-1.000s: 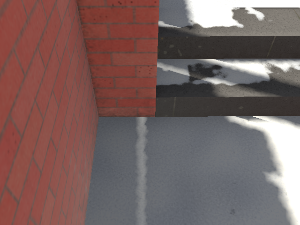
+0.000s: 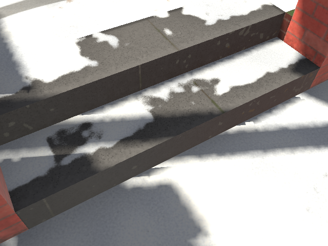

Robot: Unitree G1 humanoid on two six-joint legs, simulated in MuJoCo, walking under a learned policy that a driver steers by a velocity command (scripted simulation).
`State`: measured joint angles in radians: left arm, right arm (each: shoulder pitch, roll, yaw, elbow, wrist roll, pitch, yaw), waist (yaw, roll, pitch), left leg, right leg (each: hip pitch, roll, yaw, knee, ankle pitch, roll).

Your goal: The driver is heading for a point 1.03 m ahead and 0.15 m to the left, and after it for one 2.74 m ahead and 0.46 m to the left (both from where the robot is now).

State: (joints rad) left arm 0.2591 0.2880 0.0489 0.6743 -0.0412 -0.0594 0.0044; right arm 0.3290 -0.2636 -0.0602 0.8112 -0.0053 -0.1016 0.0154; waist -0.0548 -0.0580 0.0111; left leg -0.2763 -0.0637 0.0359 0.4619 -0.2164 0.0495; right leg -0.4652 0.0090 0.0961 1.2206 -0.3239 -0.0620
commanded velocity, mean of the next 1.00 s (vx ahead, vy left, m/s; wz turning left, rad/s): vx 0.50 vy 0.00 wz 0.26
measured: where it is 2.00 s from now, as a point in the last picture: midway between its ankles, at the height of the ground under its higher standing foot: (136, 141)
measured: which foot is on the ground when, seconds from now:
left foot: down 0.00-0.30, up 0.32-0.84, down 0.86-1.00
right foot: up 0.00-0.28, down 0.30-0.86, up 0.88-1.00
